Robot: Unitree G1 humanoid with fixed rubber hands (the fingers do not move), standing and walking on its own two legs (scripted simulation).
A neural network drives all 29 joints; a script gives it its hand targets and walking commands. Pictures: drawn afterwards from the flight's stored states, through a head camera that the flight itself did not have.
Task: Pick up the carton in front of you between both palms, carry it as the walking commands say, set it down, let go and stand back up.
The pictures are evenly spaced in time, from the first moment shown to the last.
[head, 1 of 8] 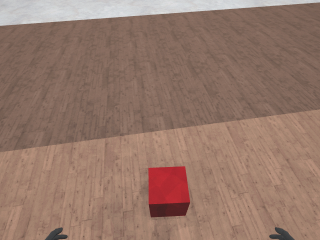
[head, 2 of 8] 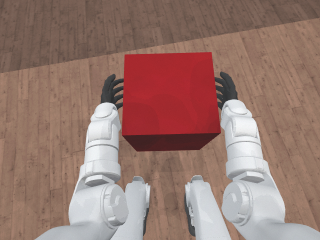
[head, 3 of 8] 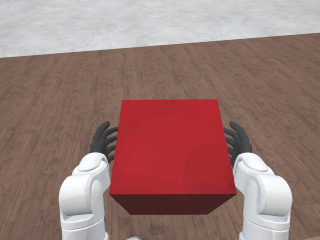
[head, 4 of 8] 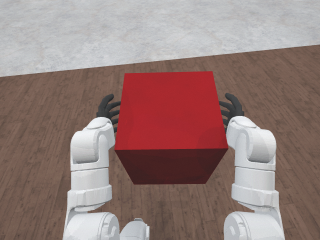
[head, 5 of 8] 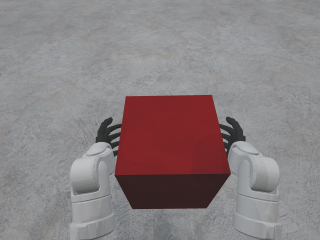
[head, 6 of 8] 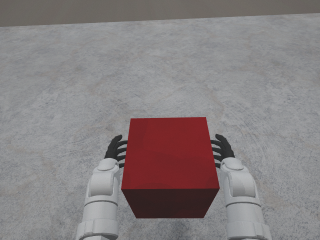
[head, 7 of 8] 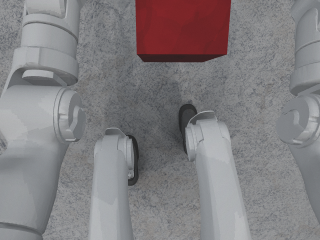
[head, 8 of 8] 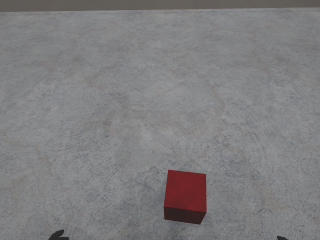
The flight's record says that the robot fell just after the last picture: no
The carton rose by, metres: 0.70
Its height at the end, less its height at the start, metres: -0.24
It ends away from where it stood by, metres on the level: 5.45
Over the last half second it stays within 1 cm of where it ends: yes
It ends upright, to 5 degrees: yes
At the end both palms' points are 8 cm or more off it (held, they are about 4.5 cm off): yes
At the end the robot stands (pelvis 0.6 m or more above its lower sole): yes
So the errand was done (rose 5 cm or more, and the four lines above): yes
